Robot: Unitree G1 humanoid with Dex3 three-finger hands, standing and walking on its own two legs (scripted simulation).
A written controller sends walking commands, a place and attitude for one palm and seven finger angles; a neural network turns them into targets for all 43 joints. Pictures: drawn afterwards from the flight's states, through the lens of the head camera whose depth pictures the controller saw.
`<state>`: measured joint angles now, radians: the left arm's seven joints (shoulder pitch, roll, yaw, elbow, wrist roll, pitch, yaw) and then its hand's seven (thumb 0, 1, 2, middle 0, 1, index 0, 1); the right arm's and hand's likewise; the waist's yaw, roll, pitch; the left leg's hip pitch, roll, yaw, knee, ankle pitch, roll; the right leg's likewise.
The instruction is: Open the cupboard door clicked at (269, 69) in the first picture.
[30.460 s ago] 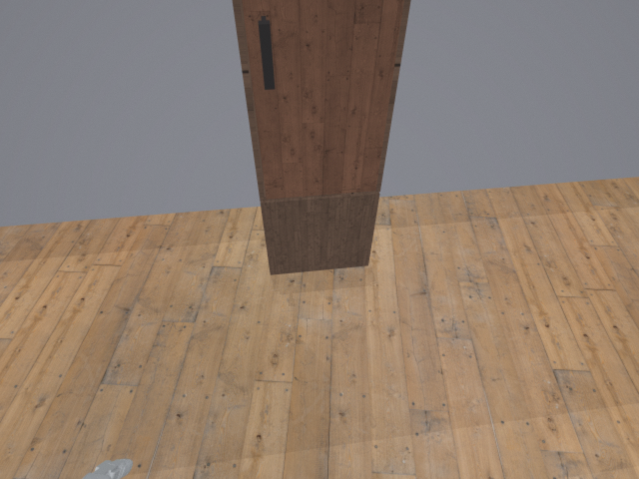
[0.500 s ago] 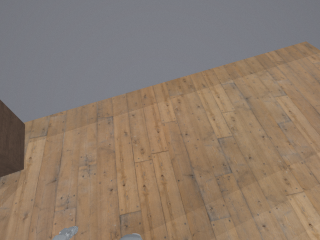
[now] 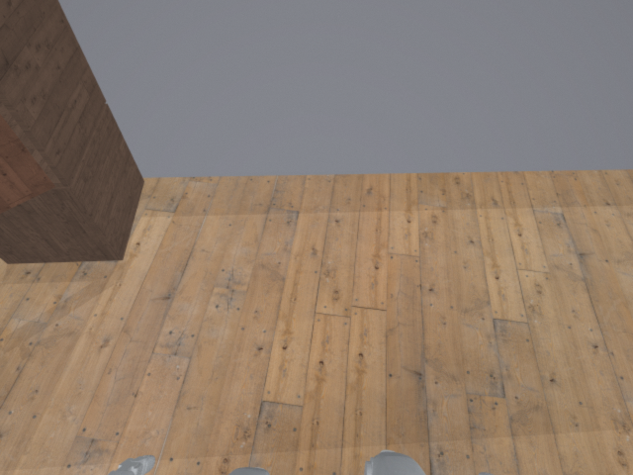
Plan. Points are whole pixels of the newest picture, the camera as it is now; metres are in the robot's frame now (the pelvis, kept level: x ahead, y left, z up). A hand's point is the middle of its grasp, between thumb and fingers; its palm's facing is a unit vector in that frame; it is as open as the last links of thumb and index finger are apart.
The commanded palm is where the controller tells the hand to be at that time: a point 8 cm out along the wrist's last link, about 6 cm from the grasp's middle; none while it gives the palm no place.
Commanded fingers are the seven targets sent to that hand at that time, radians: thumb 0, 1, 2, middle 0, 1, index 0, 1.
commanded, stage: turn to face it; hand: left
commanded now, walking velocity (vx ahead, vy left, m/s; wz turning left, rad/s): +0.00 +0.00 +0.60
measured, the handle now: out of the picture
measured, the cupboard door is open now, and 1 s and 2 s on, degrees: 40 40 40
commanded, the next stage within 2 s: take the last steps up to it in 1.00 s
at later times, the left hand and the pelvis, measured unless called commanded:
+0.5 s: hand out of the picture +0.00 +0.20 -0.18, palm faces +0.35 -0.91 -0.23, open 7.4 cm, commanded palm none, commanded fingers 0.00 0.90 0.90 -0.20 -0.30 -0.20 -0.30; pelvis +0.01 -0.02 -0.01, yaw +19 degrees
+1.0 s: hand out of the picture -0.03 +0.15 -0.16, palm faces +0.58 -0.78 -0.22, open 7.4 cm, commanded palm none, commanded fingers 0.00 0.90 0.90 -0.20 -0.30 -0.20 -0.30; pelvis +0.03 -0.04 +0.01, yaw +35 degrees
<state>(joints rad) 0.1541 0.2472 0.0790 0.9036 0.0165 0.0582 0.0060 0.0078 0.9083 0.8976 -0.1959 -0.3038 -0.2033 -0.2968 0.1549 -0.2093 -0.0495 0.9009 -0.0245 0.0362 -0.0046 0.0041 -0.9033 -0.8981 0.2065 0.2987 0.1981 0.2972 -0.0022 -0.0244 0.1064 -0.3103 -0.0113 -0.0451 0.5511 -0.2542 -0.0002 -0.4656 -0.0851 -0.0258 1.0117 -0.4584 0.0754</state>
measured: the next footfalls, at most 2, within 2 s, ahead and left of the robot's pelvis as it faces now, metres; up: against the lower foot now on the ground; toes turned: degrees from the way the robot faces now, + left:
right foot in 0.12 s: +0.06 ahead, -0.15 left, +0.00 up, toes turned +2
left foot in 0.44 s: +0.03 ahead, +0.12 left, +0.00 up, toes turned +22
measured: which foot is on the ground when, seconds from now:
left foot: down 0.00-0.12, up 0.14-0.42, down 0.44-0.74, up 0.76-1.00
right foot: up 0.00-0.10, down 0.12-0.44, up 0.46-0.72, down 0.74-1.00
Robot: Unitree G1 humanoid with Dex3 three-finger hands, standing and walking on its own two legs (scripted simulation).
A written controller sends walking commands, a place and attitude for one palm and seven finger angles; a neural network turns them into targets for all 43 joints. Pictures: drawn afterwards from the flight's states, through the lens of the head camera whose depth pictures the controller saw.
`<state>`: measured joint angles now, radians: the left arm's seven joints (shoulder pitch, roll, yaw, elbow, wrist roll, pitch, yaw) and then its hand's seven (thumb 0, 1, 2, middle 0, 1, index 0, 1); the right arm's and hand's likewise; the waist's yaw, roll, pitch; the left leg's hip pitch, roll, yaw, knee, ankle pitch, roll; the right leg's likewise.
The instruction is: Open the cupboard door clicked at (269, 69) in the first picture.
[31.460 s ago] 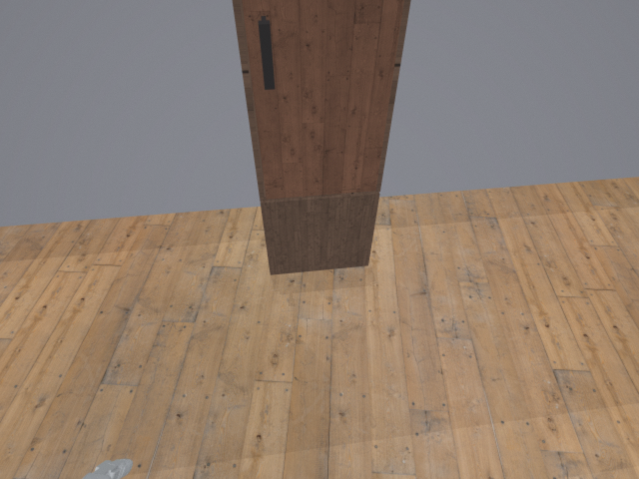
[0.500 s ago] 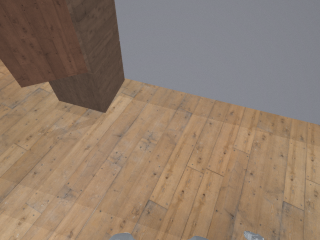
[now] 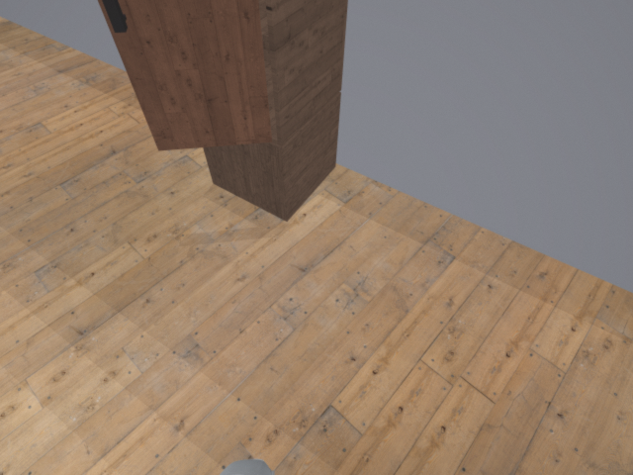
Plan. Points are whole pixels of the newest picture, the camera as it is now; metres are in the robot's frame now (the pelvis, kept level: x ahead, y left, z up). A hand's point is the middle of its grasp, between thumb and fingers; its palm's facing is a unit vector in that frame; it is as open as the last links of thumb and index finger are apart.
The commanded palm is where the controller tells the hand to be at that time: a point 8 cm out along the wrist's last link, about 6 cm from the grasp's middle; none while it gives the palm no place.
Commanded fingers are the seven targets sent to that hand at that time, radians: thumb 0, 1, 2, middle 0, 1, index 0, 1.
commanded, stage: take the last steps up to it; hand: left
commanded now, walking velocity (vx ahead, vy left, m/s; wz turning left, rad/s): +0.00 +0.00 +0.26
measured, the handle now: out of the picture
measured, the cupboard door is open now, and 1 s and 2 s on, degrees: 40 40 40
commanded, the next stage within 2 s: come to a stop and stand still in 1.52 s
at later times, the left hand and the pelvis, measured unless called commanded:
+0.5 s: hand out of the picture +0.04 +0.21 -0.16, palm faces +0.21 -0.95 -0.22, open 7.4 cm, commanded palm none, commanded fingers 0.00 0.90 0.90 -0.20 -0.30 -0.20 -0.30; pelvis +0.05 +0.02 +0.00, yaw +8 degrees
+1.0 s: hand (124, 380) +0.25 +0.32 -0.16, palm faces +0.16 -0.97 -0.20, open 7.4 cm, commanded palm none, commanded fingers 0.00 0.90 0.90 -0.20 -0.30 -0.20 -0.30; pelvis +0.19 +0.12 +0.00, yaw +8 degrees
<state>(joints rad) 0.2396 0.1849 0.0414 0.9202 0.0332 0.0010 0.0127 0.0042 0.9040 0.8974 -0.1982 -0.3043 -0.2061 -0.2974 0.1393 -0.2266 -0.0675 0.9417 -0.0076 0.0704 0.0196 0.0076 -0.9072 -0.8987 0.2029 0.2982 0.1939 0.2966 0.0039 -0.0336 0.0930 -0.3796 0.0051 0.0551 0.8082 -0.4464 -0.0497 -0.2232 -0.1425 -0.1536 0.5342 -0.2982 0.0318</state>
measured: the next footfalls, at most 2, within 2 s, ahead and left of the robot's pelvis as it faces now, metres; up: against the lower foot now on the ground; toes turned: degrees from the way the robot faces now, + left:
left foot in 0.06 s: +0.05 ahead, +0.13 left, +0.00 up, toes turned +5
right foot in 0.36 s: +0.06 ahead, -0.11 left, +0.00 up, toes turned +0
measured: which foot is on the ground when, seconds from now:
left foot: up 0.00-0.04, down 0.06-0.36, up 0.38-0.68, down 0.70-1.00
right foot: down 0.00-0.06, up 0.08-0.34, down 0.36-0.70, up 0.72-1.00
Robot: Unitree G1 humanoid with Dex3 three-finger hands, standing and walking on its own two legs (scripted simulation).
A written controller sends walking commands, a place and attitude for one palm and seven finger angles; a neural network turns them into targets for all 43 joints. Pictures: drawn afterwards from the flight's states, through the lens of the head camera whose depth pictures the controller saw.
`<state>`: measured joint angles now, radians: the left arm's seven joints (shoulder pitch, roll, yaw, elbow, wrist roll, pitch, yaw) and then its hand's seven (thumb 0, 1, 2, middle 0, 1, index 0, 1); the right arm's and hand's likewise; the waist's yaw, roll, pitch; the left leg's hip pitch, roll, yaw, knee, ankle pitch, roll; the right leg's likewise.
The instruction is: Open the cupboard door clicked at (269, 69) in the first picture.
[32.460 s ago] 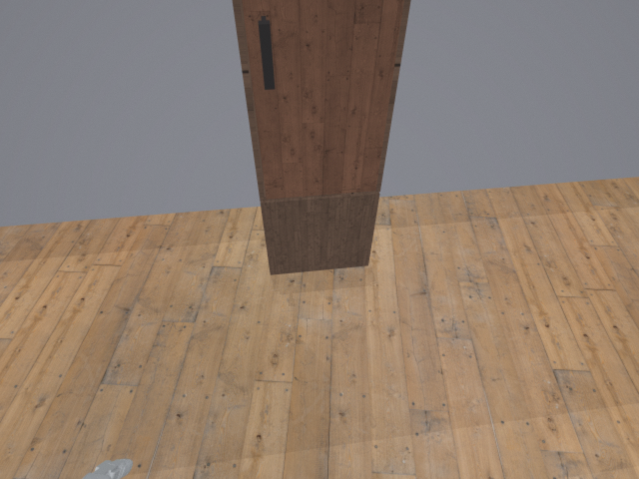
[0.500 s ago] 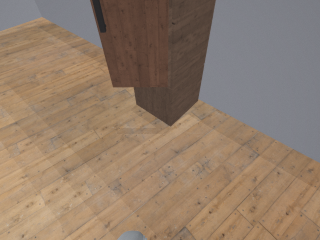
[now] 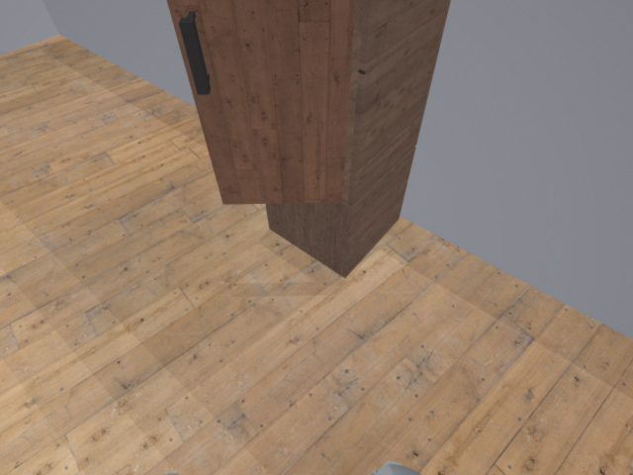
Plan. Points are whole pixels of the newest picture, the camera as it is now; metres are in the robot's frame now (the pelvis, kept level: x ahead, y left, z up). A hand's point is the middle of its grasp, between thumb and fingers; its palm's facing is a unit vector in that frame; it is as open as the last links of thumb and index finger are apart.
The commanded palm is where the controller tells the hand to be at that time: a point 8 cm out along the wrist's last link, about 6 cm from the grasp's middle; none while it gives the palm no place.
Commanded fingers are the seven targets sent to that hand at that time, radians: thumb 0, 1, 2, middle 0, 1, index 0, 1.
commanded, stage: take the last steps up to it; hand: left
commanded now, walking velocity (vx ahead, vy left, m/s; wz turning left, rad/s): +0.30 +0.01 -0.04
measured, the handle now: (197, 53) +0.84 +0.28 +0.11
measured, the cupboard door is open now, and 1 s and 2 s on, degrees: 40 40 40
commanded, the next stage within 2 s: come to a stop and stand still in 0.52 s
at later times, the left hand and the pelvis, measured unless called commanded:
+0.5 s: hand out of the picture +0.14 +0.21 -0.19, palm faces +0.08 -0.99 -0.13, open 7.3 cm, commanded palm none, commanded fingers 0.00 0.90 0.90 -0.20 -0.30 -0.20 -0.30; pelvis +0.20 +0.04 -0.01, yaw -1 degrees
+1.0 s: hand (208, 314) +0.41 +0.23 -0.17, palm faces -0.05 -0.97 -0.22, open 7.3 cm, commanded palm none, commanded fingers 0.00 0.90 0.90 -0.20 -0.30 -0.20 -0.30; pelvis +0.29 +0.04 +0.00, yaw -3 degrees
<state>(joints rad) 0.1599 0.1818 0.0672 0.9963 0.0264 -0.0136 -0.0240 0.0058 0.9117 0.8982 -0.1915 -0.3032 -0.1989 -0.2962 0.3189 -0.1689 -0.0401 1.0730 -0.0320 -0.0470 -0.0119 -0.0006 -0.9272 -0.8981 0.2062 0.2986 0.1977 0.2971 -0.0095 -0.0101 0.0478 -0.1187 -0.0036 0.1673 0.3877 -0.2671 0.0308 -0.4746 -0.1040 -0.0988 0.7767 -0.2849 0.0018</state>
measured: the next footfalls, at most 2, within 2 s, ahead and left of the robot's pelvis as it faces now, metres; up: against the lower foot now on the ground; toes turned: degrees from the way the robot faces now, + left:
right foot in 0.08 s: +0.14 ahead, -0.12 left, +0.00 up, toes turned -8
left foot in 0.46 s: +0.32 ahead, +0.14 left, +0.00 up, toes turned +7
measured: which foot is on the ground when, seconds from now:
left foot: down 0.00-0.10, up 0.12-0.44, down 0.46-1.00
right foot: up 0.00-0.06, down 0.08-0.48, up 0.50-1.00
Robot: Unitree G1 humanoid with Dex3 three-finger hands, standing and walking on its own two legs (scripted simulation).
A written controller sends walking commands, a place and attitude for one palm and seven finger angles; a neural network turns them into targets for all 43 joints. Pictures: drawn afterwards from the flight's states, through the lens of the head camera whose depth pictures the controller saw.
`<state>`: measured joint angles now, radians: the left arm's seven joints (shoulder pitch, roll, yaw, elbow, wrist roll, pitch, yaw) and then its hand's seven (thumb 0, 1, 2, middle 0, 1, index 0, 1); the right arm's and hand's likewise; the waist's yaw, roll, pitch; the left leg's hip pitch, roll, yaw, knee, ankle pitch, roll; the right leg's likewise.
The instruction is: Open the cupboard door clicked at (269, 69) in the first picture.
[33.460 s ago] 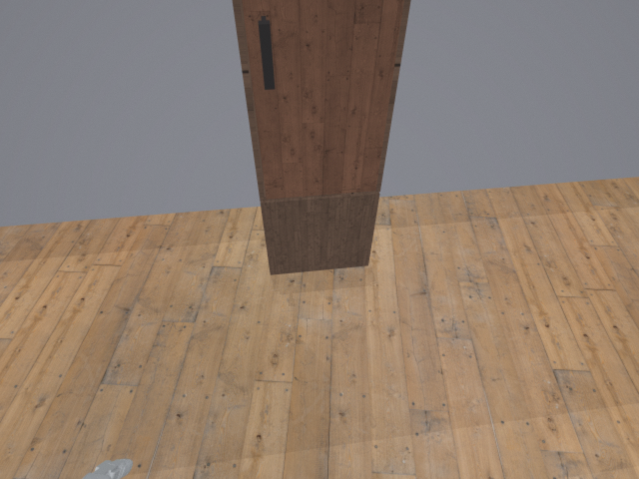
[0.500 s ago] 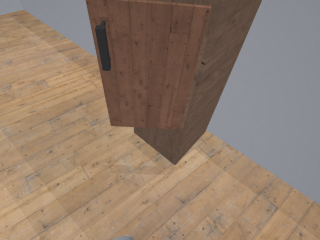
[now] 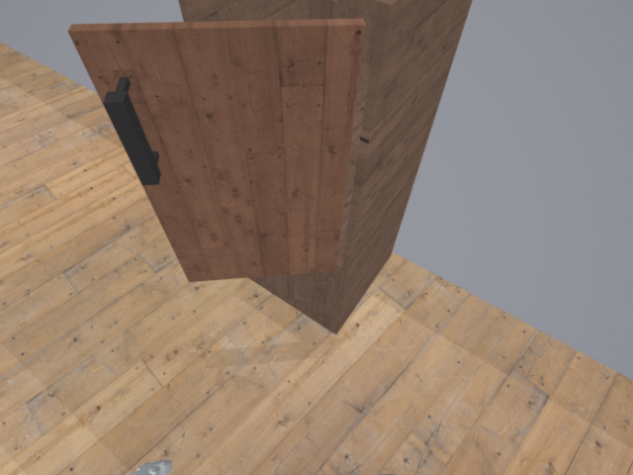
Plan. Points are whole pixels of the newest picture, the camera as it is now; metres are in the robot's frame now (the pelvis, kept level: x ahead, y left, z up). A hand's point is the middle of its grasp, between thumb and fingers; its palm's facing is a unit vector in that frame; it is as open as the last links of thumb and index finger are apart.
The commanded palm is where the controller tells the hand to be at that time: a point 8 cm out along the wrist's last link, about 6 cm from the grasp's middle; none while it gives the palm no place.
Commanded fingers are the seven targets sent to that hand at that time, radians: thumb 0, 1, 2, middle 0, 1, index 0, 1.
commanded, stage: come to a stop and stand still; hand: left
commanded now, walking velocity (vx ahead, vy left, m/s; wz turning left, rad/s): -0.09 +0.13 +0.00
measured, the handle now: (138, 133) +0.54 +0.27 +0.12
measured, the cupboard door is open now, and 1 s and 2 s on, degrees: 40 40 40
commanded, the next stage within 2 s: look again from close up in 0.90 s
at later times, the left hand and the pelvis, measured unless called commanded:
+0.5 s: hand out of the picture +0.00 +0.22 -0.18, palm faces +0.07 -0.96 -0.27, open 7.3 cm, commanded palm none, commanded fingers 0.00 0.90 0.90 -0.20 -0.30 -0.20 -0.30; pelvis -0.02 +0.01 -0.01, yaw +0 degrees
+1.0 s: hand out of the picture -0.03 +0.21 -0.17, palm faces -0.02 -0.97 -0.22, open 7.4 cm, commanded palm none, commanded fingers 0.00 0.90 0.90 -0.20 -0.30 -0.20 -0.30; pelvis -0.04 +0.02 +0.00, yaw -1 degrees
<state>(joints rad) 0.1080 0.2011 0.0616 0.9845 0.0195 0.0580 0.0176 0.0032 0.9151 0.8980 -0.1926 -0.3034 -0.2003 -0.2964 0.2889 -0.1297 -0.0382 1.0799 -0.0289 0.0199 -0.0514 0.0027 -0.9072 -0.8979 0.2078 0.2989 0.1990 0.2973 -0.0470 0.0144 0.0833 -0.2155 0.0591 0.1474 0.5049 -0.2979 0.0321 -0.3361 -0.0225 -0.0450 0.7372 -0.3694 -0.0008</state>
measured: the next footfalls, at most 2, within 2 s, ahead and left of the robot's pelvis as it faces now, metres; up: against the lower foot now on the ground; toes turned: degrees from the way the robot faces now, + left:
right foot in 0.04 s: +0.02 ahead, -0.14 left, +0.00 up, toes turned -1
left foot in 0.44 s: +0.05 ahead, +0.11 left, +0.00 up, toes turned +8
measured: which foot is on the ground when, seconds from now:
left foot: down 0.00-0.06, up 0.08-0.42, down 0.44-1.00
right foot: up 0.00-0.02, down 0.04-1.00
